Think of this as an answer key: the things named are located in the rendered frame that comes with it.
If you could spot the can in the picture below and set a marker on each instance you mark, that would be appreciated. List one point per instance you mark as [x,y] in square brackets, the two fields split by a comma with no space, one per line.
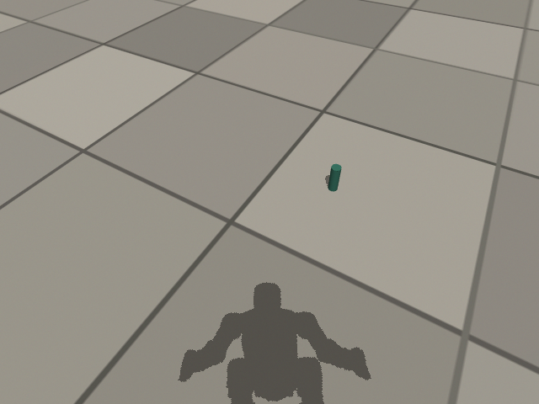
[334,177]

